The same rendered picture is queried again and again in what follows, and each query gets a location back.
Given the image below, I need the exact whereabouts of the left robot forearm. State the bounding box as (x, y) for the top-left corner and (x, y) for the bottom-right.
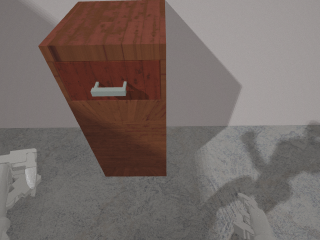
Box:
(0, 216), (11, 240)

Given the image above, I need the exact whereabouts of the robot right hand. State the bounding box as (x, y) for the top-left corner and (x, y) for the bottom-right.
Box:
(233, 193), (273, 240)

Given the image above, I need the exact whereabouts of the robot left hand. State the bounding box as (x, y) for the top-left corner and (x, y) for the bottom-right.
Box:
(0, 148), (41, 217)

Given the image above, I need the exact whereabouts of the cabinet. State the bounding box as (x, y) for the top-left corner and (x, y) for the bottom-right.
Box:
(38, 0), (167, 177)

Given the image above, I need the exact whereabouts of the handle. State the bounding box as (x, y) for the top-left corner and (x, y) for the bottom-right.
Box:
(90, 81), (127, 97)

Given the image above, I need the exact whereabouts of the drawer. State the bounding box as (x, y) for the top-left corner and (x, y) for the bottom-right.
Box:
(54, 59), (161, 101)

